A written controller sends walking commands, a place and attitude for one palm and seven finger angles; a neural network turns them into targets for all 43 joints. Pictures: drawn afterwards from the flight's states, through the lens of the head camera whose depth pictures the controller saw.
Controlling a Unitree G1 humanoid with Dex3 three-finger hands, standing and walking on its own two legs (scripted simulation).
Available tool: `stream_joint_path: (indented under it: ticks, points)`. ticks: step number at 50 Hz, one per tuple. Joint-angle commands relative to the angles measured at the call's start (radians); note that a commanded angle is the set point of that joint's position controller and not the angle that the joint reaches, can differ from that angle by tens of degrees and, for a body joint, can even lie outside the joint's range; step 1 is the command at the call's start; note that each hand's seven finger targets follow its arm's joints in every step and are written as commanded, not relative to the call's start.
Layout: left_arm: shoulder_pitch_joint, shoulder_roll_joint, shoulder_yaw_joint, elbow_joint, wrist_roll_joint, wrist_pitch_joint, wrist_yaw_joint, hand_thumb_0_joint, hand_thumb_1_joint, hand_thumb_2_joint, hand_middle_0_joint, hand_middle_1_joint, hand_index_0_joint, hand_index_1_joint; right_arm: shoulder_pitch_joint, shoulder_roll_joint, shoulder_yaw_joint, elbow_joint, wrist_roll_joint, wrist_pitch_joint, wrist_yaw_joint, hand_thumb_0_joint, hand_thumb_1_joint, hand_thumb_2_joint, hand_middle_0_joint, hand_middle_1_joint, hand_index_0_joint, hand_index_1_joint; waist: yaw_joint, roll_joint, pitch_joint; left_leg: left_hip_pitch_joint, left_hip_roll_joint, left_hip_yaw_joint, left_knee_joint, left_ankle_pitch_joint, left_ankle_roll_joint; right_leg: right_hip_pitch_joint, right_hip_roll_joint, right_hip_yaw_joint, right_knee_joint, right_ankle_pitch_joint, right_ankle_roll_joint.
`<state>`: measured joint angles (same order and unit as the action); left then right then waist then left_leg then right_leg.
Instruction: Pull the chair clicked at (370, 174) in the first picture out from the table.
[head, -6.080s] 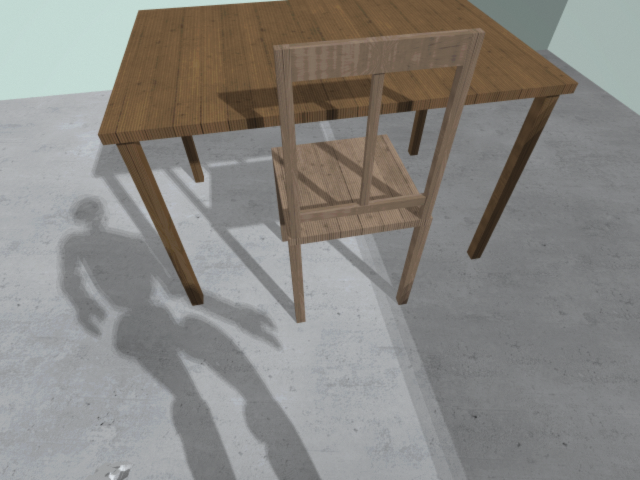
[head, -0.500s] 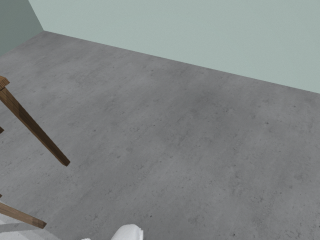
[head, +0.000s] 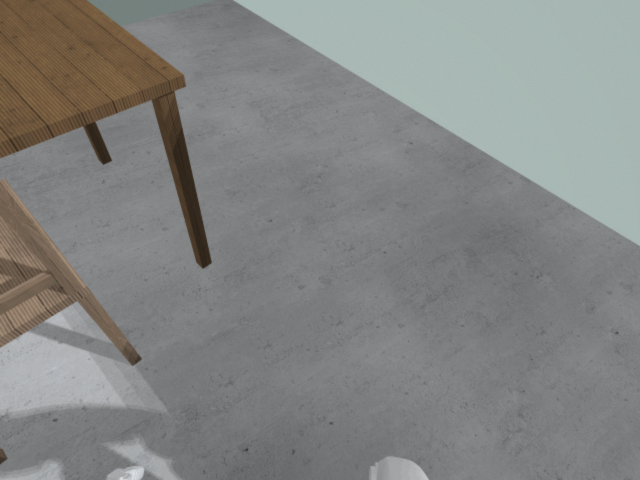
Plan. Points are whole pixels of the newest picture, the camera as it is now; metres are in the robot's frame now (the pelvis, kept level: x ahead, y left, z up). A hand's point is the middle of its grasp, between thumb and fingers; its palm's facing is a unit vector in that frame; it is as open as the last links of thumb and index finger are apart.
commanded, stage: turn to face it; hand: left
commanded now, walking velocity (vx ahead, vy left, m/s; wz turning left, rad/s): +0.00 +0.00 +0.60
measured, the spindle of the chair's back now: out of the picture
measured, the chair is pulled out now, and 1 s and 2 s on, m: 0.00 0.00 0.00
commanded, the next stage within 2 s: take the last steps up to it in 1.40 s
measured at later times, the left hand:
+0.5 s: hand out of the picture +0.08 +0.19 -0.15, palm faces +0.26 -0.92 -0.31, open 7.4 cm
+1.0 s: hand out of the picture -0.13 +0.20 -0.20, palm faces +0.59 -0.76 -0.27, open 7.4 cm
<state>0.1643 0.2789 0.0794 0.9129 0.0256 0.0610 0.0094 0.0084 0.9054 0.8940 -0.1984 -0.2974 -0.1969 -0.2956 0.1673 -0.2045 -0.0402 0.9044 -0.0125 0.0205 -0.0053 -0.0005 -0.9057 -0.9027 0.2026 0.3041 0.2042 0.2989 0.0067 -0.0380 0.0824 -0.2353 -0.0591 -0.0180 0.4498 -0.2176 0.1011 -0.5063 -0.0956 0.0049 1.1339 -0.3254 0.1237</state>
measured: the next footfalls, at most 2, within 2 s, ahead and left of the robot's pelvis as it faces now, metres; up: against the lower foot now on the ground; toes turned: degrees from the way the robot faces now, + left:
right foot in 0.48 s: +0.05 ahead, -0.16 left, +0.00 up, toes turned +19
left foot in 0.92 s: -0.03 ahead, +0.10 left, +0.00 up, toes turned +37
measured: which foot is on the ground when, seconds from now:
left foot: down 0.00-0.46, up 0.48-0.90, down 0.92-1.00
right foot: up 0.00-0.46, down 0.48-0.92, up 0.94-1.00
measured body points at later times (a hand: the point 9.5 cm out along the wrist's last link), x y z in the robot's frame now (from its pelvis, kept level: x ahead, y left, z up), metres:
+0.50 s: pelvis +0.00 -0.05 -0.01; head +0.04 -0.06 +0.44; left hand +0.07 +0.24 -0.12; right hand +0.08 -0.30 -0.16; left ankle +0.01 +0.05 -0.74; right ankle +0.01 -0.18 -0.75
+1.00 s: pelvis -0.01 +0.01 -0.02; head +0.02 +0.07 +0.43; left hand -0.16 +0.24 -0.18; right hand +0.26 -0.12 -0.13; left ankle -0.07 +0.08 -0.74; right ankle +0.02 -0.16 -0.68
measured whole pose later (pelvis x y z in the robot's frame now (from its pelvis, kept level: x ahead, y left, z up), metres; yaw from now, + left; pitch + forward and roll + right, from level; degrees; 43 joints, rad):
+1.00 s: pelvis -0.01 +0.01 -0.02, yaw +35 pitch +0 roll +0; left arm 0.28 0.29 0.07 0.94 0.02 0.07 0.02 0.01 0.90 0.89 -0.20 -0.30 -0.20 -0.30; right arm 0.07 -0.25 -0.05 0.87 -0.01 0.02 0.02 0.00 -0.91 -0.90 0.20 0.30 0.20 0.30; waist 0.04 -0.06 0.13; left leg -0.29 -0.02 0.05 0.64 -0.35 0.05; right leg -0.36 -0.14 -0.07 1.05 -0.56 0.09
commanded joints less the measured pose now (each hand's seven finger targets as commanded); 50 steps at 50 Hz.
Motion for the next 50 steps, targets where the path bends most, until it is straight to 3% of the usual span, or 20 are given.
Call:
stream_joint_path:
  ticks: [1,11,16,20,21,22,23,24,25,26,27,29,37,41,43,44,45,46,47,50]
  points:
    - [-0.018,0.088,0.021,-0.079,-0.005,-0.023,0.015,0.000,0.900,0.900,-0.200,-0.300,-0.200,-0.300,0.088,-0.212,-0.071,-0.037,0.000,-0.019,-0.013,0.000,-0.900,-0.900,0.200,0.300,0.200,0.300,-0.032,0.141,-0.122,0.180,0.263,-0.321,-0.131,0.394,0.043,-0.090,-0.003,0.036,-0.031,0.002,0.006]
    - [-0.126,0.068,0.011,-0.134,-0.016,-0.031,0.022,0.000,0.900,0.900,-0.200,-0.300,-0.200,-0.300,0.152,-0.210,-0.081,-0.015,-0.010,-0.009,-0.018,0.000,-0.900,-0.900,0.200,0.300,0.200,0.300,-0.061,0.163,-0.140,0.174,0.246,-0.496,-0.104,0.363,0.086,-0.026,0.058,0.059,-0.232,-0.089,-0.017]
    - [-0.103,0.061,0.006,-0.138,-0.023,-0.035,0.029,0.000,0.900,0.900,-0.200,-0.300,-0.200,-0.300,0.142,-0.218,-0.086,-0.015,-0.012,0.001,-0.018,0.000,-0.900,-0.900,0.200,0.300,0.200,0.300,-0.049,0.176,-0.149,0.123,0.225,-0.548,-0.081,0.408,0.080,0.085,0.098,0.062,-0.356,-0.106,-0.038]
    - [-0.022,0.068,0.011,-0.121,-0.031,-0.041,0.035,0.000,0.900,0.900,-0.200,-0.300,-0.200,-0.300,0.099,-0.212,-0.089,-0.023,-0.005,0.011,-0.011,0.000,-0.900,-0.900,0.200,0.300,0.200,0.300,-0.015,0.190,-0.161,0.003,0.168,-0.534,-0.059,0.312,0.034,0.300,0.123,0.047,-0.579,0.004,-0.062]
    - [0.002,0.081,0.013,-0.116,-0.031,-0.047,0.038,0.000,0.900,0.900,-0.200,-0.300,-0.200,-0.300,0.087,-0.201,-0.087,-0.025,0.003,0.011,-0.008,0.000,-0.900,-0.900,0.200,0.300,0.200,0.300,0.001,0.151,-0.158,-0.082,0.149,-0.515,-0.027,0.224,0.008,0.413,0.102,0.057,-0.704,0.088,-0.066]
    - [0.027,0.112,0.020,-0.111,-0.029,-0.054,0.040,0.000,0.900,0.900,-0.200,-0.300,-0.200,-0.300,0.097,-0.166,-0.082,-0.027,0.011,0.013,-0.004,0.000,-0.900,-0.900,0.200,0.300,0.200,0.300,0.010,0.071,-0.169,-0.216,0.111,-0.458,0.032,-0.004,-0.042,0.563,0.003,0.137,-0.808,0.122,-0.091]
    - [0.028,0.188,0.036,-0.119,-0.013,-0.058,0.047,0.000,0.900,0.900,-0.200,-0.300,-0.200,-0.300,0.122,-0.107,-0.075,-0.042,0.017,0.011,-0.004,0.000,-0.900,-0.900,0.200,0.300,0.200,0.300,0.010,-0.192,-0.167,-0.406,-0.006,-0.254,0.251,-0.279,-0.121,0.665,-0.260,0.398,-0.892,0.061,-0.178]
    - [0.026,0.204,0.029,-0.133,-0.008,-0.051,0.042,0.000,0.900,0.900,-0.200,-0.300,-0.200,-0.300,0.108,-0.154,-0.085,-0.058,-0.002,0.010,-0.007,0.000,-0.900,-0.900,0.200,0.300,0.200,0.300,0.009,-0.186,-0.134,-0.391,-0.048,-0.127,0.471,-0.375,-0.149,0.487,-0.398,0.462,-0.909,0.102,-0.271]
    - [-0.017,0.179,0.019,-0.146,-0.010,-0.049,0.041,0.000,0.900,0.900,-0.200,-0.300,-0.200,-0.300,0.111,-0.159,-0.090,-0.058,-0.011,0.015,0.001,0.000,-0.900,-0.900,0.200,0.300,0.200,0.300,-0.021,-0.098,-0.091,-0.359,-0.014,-0.136,0.609,-0.323,-0.144,0.374,-0.358,0.364,-0.900,0.106,-0.292]
    - [-0.057,0.135,0.018,-0.149,-0.014,-0.054,0.042,0.000,0.900,0.900,-0.200,-0.300,-0.200,-0.300,0.106,-0.144,-0.089,-0.047,-0.011,0.025,0.007,0.000,-0.900,-0.900,0.200,0.300,0.200,0.300,-0.043,-0.069,-0.079,-0.351,0.010,-0.125,0.668,-0.276,-0.149,0.348,-0.304,0.306,-0.897,0.150,-0.275]
    - [-0.065,0.122,0.015,-0.143,-0.016,-0.059,0.037,0.000,0.900,0.900,-0.200,-0.300,-0.200,-0.300,0.101,-0.144,-0.085,-0.030,-0.011,0.029,0.014,0.000,-0.900,-0.900,0.200,0.300,0.200,0.300,-0.048,-0.115,-0.057,-0.355,0.036,-0.094,0.717,-0.229,-0.157,0.344,-0.246,0.225,-0.870,0.225,-0.258]
    - [-0.046,0.093,0.000,-0.135,-0.016,-0.069,0.028,0.000,0.900,0.900,-0.200,-0.300,-0.200,-0.300,0.095,-0.143,-0.084,-0.026,-0.008,0.033,0.026,0.000,-0.900,-0.900,0.200,0.300,0.200,0.300,-0.051,-0.126,-0.025,-0.352,0.055,-0.054,0.788,-0.147,-0.175,0.324,-0.192,0.084,-0.832,0.351,-0.231]
    - [0.151,0.148,0.015,-0.075,0.002,-0.067,0.025,0.000,0.900,0.900,-0.200,-0.300,-0.200,-0.300,-0.110,-0.115,-0.055,-0.083,-0.001,0.037,0.037,0.000,-0.900,-0.900,0.200,0.300,0.200,0.300,0.038,-0.188,-0.022,-0.315,0.077,0.048,0.532,-0.213,-0.191,0.440,-0.222,-0.013,-0.743,0.638,-0.230]
    - [0.166,0.174,0.028,-0.072,0.007,-0.057,0.024,0.000,0.900,0.900,-0.200,-0.300,-0.200,-0.300,-0.128,-0.106,-0.040,-0.092,0.005,0.021,0.039,0.000,-0.900,-0.900,0.200,0.300,0.200,0.300,0.052,-0.230,-0.073,-0.180,0.050,0.118,0.311,-0.216,-0.162,0.470,-0.227,-0.061,-0.670,0.725,-0.213]
    - [0.153,0.184,0.033,-0.071,0.002,-0.056,0.022,0.000,0.900,0.900,-0.200,-0.300,-0.200,-0.300,-0.059,-0.128,-0.044,-0.080,0.003,0.011,0.033,0.000,-0.900,-0.900,0.200,0.300,0.200,0.300,0.011,-0.210,-0.125,-0.063,0.023,0.144,0.139,-0.116,-0.146,0.471,-0.217,-0.109,-0.566,0.752,-0.177]
    - [0.142,0.182,0.034,-0.073,-0.008,-0.056,0.020,0.000,0.900,0.900,-0.200,-0.300,-0.200,-0.300,0.022,-0.165,-0.054,-0.060,-0.003,0.002,0.031,0.000,-0.900,-0.900,0.200,0.300,0.200,0.300,-0.036,-0.137,-0.176,0.084,0.038,0.120,-0.005,0.039,-0.130,0.418,-0.209,-0.143,-0.418,0.690,-0.137]
    - [0.150,0.133,0.027,-0.095,-0.018,-0.055,0.013,0.000,0.900,0.900,-0.200,-0.300,-0.200,-0.300,0.100,-0.267,-0.081,-0.047,-0.009,-0.009,0.026,0.000,-0.900,-0.900,0.200,0.300,0.200,0.300,-0.078,0.098,-0.269,0.340,0.236,-0.108,-0.034,0.329,-0.048,0.174,-0.131,-0.184,-0.189,0.333,-0.074]
    - [0.098,0.063,0.000,-0.138,-0.019,-0.054,0.010,0.000,0.900,0.900,-0.200,-0.300,-0.200,-0.300,0.186,-0.369,-0.104,-0.040,0.005,-0.012,0.018,0.000,-0.900,-0.900,0.200,0.300,0.200,0.300,-0.118,0.354,-0.316,0.438,0.476,-0.414,-0.014,0.876,0.079,-0.068,-0.018,-0.118,0.012,-0.349,-0.020]
    - [0.075,0.086,0.001,-0.143,-0.013,-0.039,0.021,0.000,0.900,0.900,-0.200,-0.300,-0.200,-0.300,0.206,-0.357,-0.096,-0.022,0.010,-0.001,0.014,0.000,-0.900,-0.900,0.200,0.300,0.200,0.300,-0.111,0.247,-0.322,0.410,0.496,-0.345,0.013,0.955,0.137,-0.077,-0.046,-0.018,0.064,-0.351,-0.038]
    - [0.031,0.084,0.006,-0.093,-0.009,-0.033,0.018,0.000,0.900,0.900,-0.200,-0.300,-0.200,-0.300,0.046,-0.243,-0.064,-0.051,-0.001,-0.009,-0.013,0.000,-0.900,-0.900,0.200,0.300,0.200,0.300,-0.050,0.226,-0.138,0.211,0.328,-0.201,-0.026,0.805,0.076,-0.077,-0.048,0.006,0.092,-0.166,-0.024]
